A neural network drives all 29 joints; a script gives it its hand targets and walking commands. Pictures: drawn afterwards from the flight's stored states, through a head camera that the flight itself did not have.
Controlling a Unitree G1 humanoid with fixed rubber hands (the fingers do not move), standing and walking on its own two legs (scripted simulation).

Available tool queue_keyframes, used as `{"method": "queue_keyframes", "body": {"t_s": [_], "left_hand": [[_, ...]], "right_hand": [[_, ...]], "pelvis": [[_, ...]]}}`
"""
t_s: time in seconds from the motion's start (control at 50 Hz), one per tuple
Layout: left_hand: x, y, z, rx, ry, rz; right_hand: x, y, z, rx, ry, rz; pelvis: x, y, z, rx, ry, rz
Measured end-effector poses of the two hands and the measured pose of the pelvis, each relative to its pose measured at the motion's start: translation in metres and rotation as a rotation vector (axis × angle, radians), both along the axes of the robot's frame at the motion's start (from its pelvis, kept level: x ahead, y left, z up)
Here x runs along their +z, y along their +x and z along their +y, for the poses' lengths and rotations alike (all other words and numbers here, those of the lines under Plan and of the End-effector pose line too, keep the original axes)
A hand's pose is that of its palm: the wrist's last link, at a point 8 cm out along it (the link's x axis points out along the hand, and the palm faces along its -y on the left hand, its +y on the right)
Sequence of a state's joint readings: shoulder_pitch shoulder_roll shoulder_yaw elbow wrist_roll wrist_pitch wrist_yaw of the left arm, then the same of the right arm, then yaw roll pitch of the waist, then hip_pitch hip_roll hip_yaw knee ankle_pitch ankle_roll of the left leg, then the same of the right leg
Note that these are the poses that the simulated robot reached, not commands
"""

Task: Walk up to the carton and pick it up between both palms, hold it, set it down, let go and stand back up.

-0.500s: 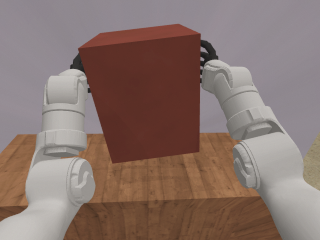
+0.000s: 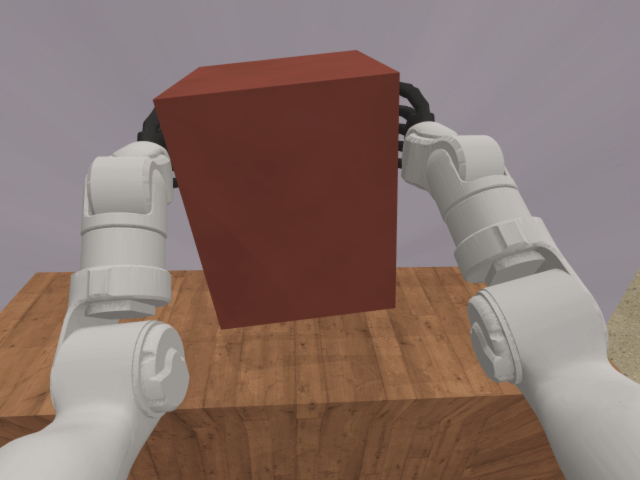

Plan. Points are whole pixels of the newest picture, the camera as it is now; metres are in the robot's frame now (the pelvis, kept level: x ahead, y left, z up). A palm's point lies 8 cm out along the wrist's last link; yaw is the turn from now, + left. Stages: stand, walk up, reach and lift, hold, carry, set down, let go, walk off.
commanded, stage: hold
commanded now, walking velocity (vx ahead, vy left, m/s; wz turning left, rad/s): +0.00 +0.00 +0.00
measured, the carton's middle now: (292, 181) +0.38 +0.00 +0.29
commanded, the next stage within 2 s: none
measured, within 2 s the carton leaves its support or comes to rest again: neither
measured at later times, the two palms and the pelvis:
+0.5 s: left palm (158, 157) +0.37 +0.15 +0.32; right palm (420, 138) +0.36 -0.14 +0.35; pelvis +0.00 +0.00 +0.00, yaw +0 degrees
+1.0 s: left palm (153, 155) +0.38 +0.15 +0.32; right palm (414, 138) +0.37 -0.14 +0.34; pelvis +0.00 +0.00 +0.00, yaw +0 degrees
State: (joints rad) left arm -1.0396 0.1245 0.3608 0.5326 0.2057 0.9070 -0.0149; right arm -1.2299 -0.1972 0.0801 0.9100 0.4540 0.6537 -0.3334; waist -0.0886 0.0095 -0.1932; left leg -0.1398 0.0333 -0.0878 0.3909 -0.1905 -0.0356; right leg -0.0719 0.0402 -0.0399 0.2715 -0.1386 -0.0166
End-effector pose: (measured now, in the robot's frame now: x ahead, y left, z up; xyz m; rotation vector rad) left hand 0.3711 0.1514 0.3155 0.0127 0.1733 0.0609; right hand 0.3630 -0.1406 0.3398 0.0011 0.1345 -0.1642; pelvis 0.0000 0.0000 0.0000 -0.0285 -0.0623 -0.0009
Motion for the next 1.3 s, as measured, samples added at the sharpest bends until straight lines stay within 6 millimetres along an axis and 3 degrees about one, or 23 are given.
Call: {"method": "queue_keyframes", "body": {"t_s": [0.2, 0.42, 0.84, 1.3], "left_hand": [[0.005, -0.003, 0.002, -0.007, -0.009, 0.003], [0.005, 0.000, -0.005, -0.008, 0.013, 0.005], [0.002, 0.004, 0.001, 0.006, -0.012, 0.008], [0.003, 0.007, 0.001, -0.002, 0.000, -0.002]], "right_hand": [[0.008, -0.005, 0.002, -0.011, 0.024, 0.006], [0.007, -0.003, -0.004, -0.017, 0.021, 0.018], [-0.002, 0.003, 0.001, -0.006, 0.011, 0.034], [0.008, 0.005, 0.002, -0.014, 0.025, 0.030]], "pelvis": [[0.000, -0.002, 0.004, -0.003, 0.000, -0.003], [0.000, -0.004, 0.006, -0.007, -0.001, 0.010], [0.000, 0.004, 0.001, -0.002, -0.003, 0.009], [0.000, 0.002, 0.006, -0.002, -0.003, 0.021]]}}
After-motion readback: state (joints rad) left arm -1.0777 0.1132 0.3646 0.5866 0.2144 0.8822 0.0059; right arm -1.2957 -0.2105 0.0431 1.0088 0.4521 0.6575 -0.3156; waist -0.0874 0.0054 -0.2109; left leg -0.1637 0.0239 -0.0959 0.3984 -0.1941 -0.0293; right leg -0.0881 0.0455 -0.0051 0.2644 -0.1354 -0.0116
